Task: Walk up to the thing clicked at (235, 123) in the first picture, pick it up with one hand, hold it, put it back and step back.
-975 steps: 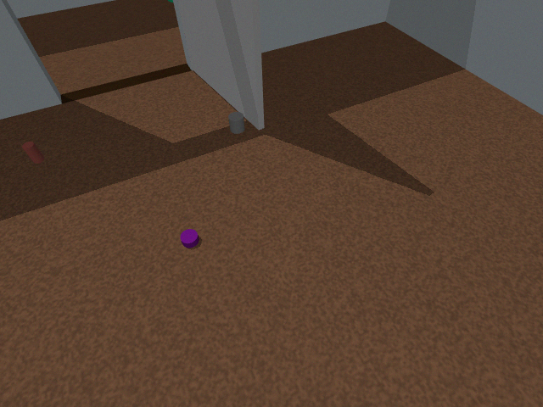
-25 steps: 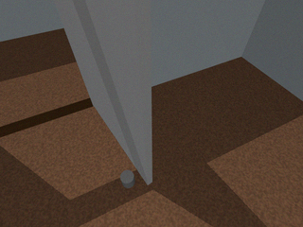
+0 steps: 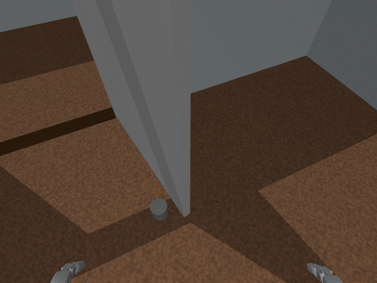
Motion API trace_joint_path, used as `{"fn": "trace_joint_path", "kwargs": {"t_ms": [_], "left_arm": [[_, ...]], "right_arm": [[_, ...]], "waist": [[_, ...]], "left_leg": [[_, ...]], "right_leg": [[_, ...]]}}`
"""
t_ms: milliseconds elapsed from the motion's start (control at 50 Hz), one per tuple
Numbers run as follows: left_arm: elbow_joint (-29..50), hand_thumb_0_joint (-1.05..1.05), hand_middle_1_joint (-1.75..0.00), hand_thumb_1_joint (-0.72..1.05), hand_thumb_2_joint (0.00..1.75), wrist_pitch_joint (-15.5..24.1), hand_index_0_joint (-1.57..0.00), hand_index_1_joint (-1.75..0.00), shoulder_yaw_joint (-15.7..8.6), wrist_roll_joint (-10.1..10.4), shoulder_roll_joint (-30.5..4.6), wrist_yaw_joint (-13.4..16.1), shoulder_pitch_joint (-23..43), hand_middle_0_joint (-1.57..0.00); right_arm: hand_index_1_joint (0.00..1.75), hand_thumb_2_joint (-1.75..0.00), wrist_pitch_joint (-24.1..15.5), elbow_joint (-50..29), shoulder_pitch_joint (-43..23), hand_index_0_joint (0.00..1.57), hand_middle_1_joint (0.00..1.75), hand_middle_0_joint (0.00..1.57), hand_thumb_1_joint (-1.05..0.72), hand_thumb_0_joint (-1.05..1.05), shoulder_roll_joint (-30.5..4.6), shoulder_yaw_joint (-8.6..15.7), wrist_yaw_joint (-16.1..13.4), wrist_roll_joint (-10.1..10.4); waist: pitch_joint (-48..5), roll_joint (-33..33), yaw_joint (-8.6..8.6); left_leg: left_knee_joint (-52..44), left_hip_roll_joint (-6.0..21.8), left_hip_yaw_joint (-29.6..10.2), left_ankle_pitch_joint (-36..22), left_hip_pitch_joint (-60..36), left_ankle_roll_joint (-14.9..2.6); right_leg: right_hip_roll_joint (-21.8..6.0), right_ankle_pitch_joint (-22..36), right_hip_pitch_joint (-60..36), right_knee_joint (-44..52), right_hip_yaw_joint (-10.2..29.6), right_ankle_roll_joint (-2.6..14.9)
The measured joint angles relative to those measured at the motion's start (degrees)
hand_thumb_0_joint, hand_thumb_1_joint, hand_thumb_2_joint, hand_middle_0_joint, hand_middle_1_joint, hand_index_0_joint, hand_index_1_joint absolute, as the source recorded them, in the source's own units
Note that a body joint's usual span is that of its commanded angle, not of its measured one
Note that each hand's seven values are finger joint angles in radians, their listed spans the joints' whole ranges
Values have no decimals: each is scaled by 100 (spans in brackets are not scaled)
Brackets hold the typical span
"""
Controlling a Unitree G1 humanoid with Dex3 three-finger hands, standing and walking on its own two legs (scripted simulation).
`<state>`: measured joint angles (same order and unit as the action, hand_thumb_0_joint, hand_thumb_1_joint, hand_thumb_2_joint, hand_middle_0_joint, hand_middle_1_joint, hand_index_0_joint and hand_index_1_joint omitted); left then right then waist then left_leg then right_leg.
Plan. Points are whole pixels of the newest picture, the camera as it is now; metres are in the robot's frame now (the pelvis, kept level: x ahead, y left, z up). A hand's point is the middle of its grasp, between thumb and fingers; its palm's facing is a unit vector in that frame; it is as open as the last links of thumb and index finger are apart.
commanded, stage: rise first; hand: left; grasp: from above
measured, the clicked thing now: (159, 209) +0.52 +0.15 -0.73
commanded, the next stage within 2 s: none
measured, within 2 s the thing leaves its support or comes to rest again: neither
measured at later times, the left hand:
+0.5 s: hand (93, 282) +0.15 +0.25 -0.20, palm faces -0.11 -0.90 -0.42, open 13.9 cm
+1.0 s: hand out of the picture +0.14 +0.25 -0.22, palm faces -0.20 -0.85 -0.48, open 14.3 cm
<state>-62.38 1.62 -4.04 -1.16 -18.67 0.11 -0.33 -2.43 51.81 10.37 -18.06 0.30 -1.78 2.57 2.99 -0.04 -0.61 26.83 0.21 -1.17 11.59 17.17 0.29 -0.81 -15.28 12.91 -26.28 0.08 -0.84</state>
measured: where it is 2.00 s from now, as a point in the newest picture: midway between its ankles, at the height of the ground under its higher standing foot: outside the picture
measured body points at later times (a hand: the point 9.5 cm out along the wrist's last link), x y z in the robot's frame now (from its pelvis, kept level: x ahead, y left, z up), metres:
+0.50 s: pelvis +0.01 +0.00 -0.06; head +0.09 +0.01 +0.39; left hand +0.16 +0.30 -0.17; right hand +0.15 -0.26 -0.15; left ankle +0.03 +0.12 -0.74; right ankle -0.02 -0.13 -0.74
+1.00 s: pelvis +0.01 +0.01 -0.10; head +0.10 +0.02 +0.34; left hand +0.15 +0.29 -0.19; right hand +0.18 -0.24 -0.18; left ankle +0.03 +0.12 -0.74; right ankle -0.02 -0.13 -0.74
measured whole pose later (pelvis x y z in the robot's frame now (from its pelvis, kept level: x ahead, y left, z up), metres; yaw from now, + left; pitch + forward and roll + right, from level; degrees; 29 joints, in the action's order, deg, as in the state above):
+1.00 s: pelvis +0.01 +0.01 -0.10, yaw -1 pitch +19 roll -3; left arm -16.1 -18.6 -4.5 -14.5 -17.6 1.8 -19.5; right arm -7.9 29.1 12.3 -12.7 0.9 -3.0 0.3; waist -8.1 1.4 -2.4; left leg 69.0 1.4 -3.0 31.0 56.9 0.3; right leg 0.9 -34.2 50.8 -66.1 -1.2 -1.1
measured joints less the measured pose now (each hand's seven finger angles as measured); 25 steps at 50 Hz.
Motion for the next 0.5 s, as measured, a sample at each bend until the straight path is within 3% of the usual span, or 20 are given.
{"fn": "trace_joint_path", "kwargs": {"t_ms": [80, 160, 240, 320, 500], "left_arm": [[117, 1, -64, 57, 92, -128, -17, -63, -366, -423, -68, -144, 384, -17], [751, 1, -82, 31, 93, -497, -13, -80, -417, -620, -24, -121, 143, -13], [1232, 1, -93, 2, 95, -965, -10, -92, -386, -720, 36, -77, -190, -10], [1702, 1, -99, -22, 96, -1184, -9, -99, -385, -788, 74, -31, -476, -9], [3036, 0, -103, -47, 99, -1470, -6, -104, -290, -942, 97, -34, -1094, -8]], "right_arm": [[30, -91, -19, -523, 131, 20, 30, 20, -92, 1, 260, 90, 40, -99], [30, -90, 40, -907, 302, 20, 30, 20, -92, 1, 394, 100, 75, -73], [30, -90, 36, -1214, 388, 20, 30, 20, -90, 1, 423, 80, 97, -62], [30, -90, -83, -1430, 411, 20, 30, 20, -89, 1, 416, 106, 79, -93], [30, -89, -311, -1735, 267, 20, 30, 20, -87, 1, 410, 157, -34, -142]], "waist": [[-173, -72, -45], [-308, -46, -119], [-474, 8, -162], [-594, 25, -131], [-793, 35, -102]], "left_leg": [[673, 46, 22, 263, 738, 24], [985, 52, 42, 437, 998, 17], [1335, 53, 62, 634, 1304, 1], [1860, 46, 54, 897, 1755, -8], [2902, 56, -31, 1416, 2643, -13]], "right_leg": [[51, -265, 763, -700, 34, 21], [58, -424, 1020, -994, 59, 17], [60, -607, 1321, -1324, 81, 0], [58, -875, 1760, -1842, 78, -14], [83, -1389, 2571, -2804, 5, -25]]}}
